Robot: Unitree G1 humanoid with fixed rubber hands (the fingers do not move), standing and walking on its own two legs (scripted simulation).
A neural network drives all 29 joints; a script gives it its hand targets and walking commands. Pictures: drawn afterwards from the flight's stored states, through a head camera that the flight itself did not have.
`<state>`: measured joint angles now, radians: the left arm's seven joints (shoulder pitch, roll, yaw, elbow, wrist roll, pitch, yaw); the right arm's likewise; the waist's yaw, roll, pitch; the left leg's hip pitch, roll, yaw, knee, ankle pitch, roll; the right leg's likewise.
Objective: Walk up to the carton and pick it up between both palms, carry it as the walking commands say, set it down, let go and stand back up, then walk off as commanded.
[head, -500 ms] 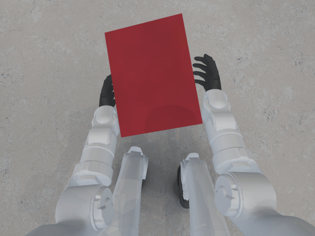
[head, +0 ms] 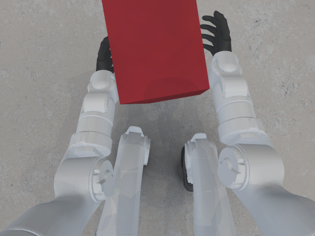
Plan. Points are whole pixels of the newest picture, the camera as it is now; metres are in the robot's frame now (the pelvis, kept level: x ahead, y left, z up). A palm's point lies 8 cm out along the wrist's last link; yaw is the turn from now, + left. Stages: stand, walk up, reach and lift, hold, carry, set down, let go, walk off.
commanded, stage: set down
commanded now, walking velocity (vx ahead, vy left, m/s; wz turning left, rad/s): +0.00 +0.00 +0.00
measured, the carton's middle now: (162, 53) +0.52 +0.04 -0.18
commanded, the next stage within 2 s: none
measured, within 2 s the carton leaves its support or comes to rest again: neither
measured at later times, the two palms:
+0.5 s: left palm (115, 74) +0.47 +0.18 -0.27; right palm (201, 61) +0.53 -0.08 -0.24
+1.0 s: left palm (122, 66) +0.50 +0.17 -0.30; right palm (205, 64) +0.53 -0.10 -0.30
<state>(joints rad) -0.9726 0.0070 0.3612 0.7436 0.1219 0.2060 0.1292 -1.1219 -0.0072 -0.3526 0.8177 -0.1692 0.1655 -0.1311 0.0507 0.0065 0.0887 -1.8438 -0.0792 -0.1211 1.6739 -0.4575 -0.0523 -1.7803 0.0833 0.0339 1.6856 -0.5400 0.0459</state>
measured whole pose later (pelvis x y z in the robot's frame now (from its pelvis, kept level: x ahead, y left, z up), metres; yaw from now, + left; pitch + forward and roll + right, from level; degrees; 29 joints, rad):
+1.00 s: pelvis -0.01 +0.00 -0.09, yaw -1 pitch +38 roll -3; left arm -1.41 0.17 0.30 0.81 0.10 0.28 0.08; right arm -1.47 -0.14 -0.45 0.87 -0.16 0.24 -0.07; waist 0.06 -0.01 0.46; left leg -2.13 -0.10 -0.12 1.96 -0.48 -0.07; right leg -2.06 0.11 0.03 1.98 -0.58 0.07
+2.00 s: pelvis -0.02 -0.01 -0.12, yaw -1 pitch +34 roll -2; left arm -1.40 0.24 0.28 0.93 0.09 0.28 0.03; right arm -1.59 -0.07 -0.46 0.88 -0.26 0.21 -0.09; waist 0.08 -0.02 0.46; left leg -2.16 -0.10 -0.12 2.05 -0.49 -0.09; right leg -2.11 0.14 0.04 2.07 -0.57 0.07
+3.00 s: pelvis +0.00 -0.01 -0.12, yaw -2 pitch +37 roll -2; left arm -1.40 0.29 0.28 1.06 0.04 0.05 0.07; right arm -1.43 -0.28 -0.16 1.02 0.11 0.11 -0.12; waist 0.09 -0.03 0.45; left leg -2.17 -0.09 -0.12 2.06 -0.53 -0.10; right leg -2.12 0.14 0.03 2.08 -0.61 0.07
